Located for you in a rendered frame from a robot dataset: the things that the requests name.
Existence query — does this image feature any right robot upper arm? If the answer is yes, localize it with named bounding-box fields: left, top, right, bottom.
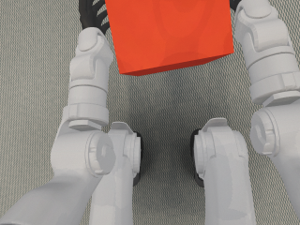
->
left=249, top=103, right=300, bottom=220

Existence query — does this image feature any left robot upper arm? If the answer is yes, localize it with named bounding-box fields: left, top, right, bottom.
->
left=0, top=129, right=116, bottom=225

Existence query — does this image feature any left robot thigh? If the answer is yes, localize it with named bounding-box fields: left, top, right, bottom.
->
left=88, top=129, right=141, bottom=225

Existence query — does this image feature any robot left hand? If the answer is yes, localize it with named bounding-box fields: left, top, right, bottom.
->
left=79, top=0, right=110, bottom=36

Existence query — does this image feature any left robot forearm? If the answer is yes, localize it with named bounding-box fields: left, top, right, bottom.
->
left=50, top=27, right=113, bottom=163

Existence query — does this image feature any right robot forearm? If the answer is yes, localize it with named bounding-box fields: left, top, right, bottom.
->
left=234, top=0, right=300, bottom=108

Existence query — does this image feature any robot right shin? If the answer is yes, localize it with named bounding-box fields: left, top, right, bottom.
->
left=198, top=117, right=248, bottom=180

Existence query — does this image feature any robot right hand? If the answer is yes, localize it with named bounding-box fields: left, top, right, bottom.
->
left=229, top=0, right=242, bottom=13

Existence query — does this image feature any carton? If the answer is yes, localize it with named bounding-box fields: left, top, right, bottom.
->
left=105, top=0, right=234, bottom=77

